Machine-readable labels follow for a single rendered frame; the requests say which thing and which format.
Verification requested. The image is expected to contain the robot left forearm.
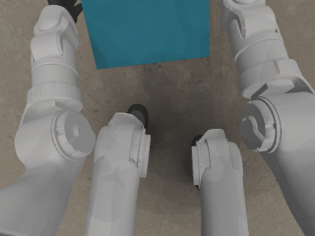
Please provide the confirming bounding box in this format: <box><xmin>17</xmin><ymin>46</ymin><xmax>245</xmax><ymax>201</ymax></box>
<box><xmin>19</xmin><ymin>5</ymin><xmax>84</xmax><ymax>128</ymax></box>

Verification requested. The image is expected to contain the right robot foot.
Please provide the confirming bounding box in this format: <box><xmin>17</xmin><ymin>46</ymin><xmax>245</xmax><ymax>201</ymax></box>
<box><xmin>191</xmin><ymin>135</ymin><xmax>203</xmax><ymax>191</ymax></box>

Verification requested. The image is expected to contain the right robot upper arm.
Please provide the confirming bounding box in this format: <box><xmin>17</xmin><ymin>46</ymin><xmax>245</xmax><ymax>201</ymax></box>
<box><xmin>239</xmin><ymin>91</ymin><xmax>315</xmax><ymax>236</ymax></box>

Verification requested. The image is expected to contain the left robot upper arm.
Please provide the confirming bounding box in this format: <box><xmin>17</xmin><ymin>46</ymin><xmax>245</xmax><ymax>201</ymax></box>
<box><xmin>0</xmin><ymin>109</ymin><xmax>95</xmax><ymax>236</ymax></box>

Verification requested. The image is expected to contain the left robot hand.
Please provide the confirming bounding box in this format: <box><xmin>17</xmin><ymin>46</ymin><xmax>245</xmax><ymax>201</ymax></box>
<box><xmin>47</xmin><ymin>0</ymin><xmax>83</xmax><ymax>24</ymax></box>

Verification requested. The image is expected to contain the robot right forearm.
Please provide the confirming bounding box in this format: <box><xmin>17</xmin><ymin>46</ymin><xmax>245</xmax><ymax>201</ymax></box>
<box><xmin>220</xmin><ymin>0</ymin><xmax>315</xmax><ymax>99</ymax></box>

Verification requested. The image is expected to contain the right robot thigh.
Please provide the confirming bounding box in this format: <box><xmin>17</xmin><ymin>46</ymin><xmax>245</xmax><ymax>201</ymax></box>
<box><xmin>191</xmin><ymin>138</ymin><xmax>249</xmax><ymax>236</ymax></box>

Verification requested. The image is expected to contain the carton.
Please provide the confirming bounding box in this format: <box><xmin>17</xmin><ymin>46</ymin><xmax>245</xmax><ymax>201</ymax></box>
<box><xmin>81</xmin><ymin>0</ymin><xmax>210</xmax><ymax>70</ymax></box>

